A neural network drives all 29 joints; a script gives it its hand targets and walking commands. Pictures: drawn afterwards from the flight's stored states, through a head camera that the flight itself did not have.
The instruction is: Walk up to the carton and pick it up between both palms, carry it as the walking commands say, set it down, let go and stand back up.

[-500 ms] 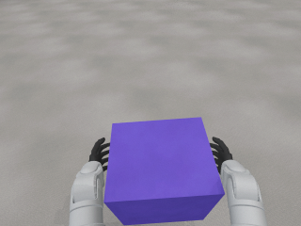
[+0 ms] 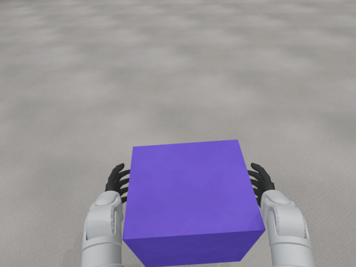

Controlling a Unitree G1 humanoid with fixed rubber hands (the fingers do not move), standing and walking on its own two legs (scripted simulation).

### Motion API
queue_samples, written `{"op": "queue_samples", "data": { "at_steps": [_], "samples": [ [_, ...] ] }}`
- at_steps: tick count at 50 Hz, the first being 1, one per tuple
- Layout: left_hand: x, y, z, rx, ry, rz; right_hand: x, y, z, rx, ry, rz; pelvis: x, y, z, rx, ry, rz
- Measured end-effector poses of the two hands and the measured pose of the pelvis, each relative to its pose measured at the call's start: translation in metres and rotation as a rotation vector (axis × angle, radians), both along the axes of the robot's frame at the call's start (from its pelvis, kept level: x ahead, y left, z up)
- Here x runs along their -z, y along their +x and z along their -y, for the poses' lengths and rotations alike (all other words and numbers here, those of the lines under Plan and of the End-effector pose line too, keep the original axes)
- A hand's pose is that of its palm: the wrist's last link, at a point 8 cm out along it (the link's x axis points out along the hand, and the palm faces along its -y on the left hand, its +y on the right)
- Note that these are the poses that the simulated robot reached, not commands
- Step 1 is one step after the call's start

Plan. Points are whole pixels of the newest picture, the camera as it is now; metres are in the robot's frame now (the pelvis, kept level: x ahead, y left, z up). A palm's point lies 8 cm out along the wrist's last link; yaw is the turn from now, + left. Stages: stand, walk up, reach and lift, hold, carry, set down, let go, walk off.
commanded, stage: hold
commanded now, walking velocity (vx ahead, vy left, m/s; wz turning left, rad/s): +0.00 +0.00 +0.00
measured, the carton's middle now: (189, 207) +0.27 +0.00 -0.04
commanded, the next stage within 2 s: carry in 0.68 s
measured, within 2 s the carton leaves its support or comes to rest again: neither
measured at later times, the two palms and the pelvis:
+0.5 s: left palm (114, 195) +0.27 +0.17 +0.04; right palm (265, 195) +0.26 -0.18 +0.03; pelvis +0.00 +0.00 +0.00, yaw +0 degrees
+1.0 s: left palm (84, 204) +0.24 +0.22 +0.06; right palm (238, 178) +0.29 -0.12 +0.06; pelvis -0.03 +0.01 -0.03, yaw +8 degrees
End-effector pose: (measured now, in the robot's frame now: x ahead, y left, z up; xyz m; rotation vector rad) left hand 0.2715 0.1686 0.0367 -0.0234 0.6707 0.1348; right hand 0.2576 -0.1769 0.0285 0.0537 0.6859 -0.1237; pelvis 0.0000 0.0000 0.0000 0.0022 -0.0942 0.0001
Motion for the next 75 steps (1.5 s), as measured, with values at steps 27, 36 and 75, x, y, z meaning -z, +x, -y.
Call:
{"op": "queue_samples", "data": {
  "at_steps": [27, 36, 75],
  "samples": [
    [0.001, 0.003, 0.0, 0.005, 0.003, -0.003, 0.001, 0.001, 0.0, 0.0, -0.004, -0.004, 0.0, 0.005, -0.001, 0.005, 0.001, -0.003],
    [0.0, 0.003, 0.001, -0.004, -0.005, 0.011, 0.001, 0.003, 0.0, -0.001, -0.003, 0.01, 0.005, 0.004, 0.001, -0.008, -0.002, -0.05],
    [-0.027, -0.135, -0.124, -0.557, -0.086, 0.077, -0.031, 0.026, -0.161, -0.345, 0.107, 0.021, 0.032, -0.074, -0.006, -0.474, -0.003, -0.17]
  ]
}}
